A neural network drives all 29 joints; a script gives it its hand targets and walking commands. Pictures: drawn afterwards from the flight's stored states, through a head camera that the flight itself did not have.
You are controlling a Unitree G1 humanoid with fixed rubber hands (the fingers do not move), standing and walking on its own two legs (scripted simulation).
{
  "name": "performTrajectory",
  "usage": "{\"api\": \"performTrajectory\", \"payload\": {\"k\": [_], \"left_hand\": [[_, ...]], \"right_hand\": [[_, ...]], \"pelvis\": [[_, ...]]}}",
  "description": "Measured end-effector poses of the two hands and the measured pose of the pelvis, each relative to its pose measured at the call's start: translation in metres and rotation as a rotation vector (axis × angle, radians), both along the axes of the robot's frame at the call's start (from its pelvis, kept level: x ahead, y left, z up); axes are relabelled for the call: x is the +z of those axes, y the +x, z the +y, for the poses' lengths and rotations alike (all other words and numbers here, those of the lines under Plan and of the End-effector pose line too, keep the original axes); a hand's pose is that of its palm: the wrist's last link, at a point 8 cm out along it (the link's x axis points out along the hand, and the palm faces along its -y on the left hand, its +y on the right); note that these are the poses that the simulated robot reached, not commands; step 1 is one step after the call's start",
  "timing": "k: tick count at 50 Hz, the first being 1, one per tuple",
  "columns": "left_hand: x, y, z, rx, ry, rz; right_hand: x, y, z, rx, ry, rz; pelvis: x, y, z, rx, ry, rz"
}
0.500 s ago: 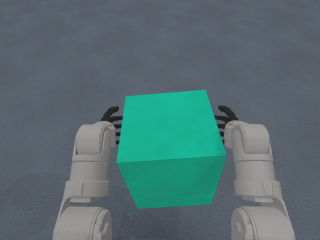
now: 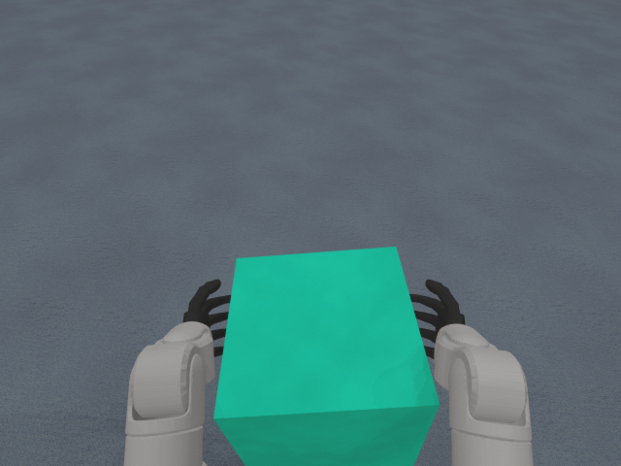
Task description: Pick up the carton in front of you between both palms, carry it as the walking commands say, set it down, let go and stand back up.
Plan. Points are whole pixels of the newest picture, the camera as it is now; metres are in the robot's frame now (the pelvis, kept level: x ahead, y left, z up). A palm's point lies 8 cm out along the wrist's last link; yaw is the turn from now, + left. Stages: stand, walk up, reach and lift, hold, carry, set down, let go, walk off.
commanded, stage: carry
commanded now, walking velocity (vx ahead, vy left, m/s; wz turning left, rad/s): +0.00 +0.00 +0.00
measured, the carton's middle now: (324, 369) +0.27 -0.01 -0.01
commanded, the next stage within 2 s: none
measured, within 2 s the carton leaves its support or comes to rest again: neither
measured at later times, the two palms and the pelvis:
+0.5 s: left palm (235, 234) +0.44 +0.13 +0.07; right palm (426, 232) +0.46 -0.16 +0.07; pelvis +0.18 -0.03 -0.01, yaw +3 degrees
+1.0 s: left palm (220, 260) +0.42 +0.16 +0.03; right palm (408, 257) +0.44 -0.14 +0.03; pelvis +0.16 -0.01 -0.02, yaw +4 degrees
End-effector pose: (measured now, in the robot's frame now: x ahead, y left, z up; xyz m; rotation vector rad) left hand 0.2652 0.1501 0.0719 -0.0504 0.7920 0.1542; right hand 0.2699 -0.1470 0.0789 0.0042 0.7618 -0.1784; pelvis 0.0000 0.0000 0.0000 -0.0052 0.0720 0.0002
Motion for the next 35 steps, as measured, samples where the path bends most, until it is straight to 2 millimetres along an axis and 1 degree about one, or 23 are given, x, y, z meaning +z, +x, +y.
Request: {"api": "performTrajectory", "payload": {"k": [3,6,11,14,16,18,22,27,31,35], "left_hand": [[0.004,0.025,0.000,-0.011,-0.002,0.000],[0.010,0.052,-0.001,-0.006,-0.002,-0.027],[0.020,0.098,-0.009,0.015,0.013,-0.091],[0.021,0.129,-0.018,0.022,0.037,-0.119],[0.019,0.147,-0.023,0.015,0.061,-0.097],[0.014,0.159,-0.024,0.015,0.067,-0.061],[0.004,0.173,-0.022,0.028,0.059,-0.017],[-0.005,0.177,-0.012,0.054,0.044,-0.027],[-0.010,0.175,-0.004,0.066,0.045,-0.039],[-0.017,0.170,0.003,0.067,0.053,-0.040]], "right_hand": [[0.005,0.023,0.000,-0.005,-0.009,0.001],[0.013,0.051,-0.001,0.001,-0.010,-0.027],[0.019,0.103,-0.009,0.020,0.007,-0.090],[0.014,0.138,-0.018,0.026,0.032,-0.120],[0.007,0.154,-0.022,0.023,0.043,-0.099],[0.001,0.166,-0.024,0.023,0.046,-0.063],[-0.008,0.184,-0.021,0.028,0.046,-0.020],[-0.011,0.196,-0.011,0.050,0.032,-0.032],[-0.014,0.199,-0.002,0.078,0.014,-0.045],[-0.021,0.195,0.004,0.098,-0.003,-0.046]], "pelvis": [[0.006,0.027,0.001,0.006,-0.012,-0.001],[0.007,0.055,-0.001,0.010,-0.013,-0.007],[-0.001,0.106,-0.013,0.015,0.003,-0.028],[-0.014,0.137,-0.022,0.023,0.009,-0.038],[-0.015,0.151,-0.024,0.035,-0.013,-0.031],[-0.014,0.161,-0.025,0.045,-0.017,-0.020],[-0.012,0.174,-0.027,0.054,-0.014,-0.002],[-0.013,0.182,-0.026,0.062,-0.014,0.005],[-0.015,0.183,-0.022,0.067,-0.016,0.002],[-0.017,0.182,-0.018,0.069,-0.016,-0.008]]}}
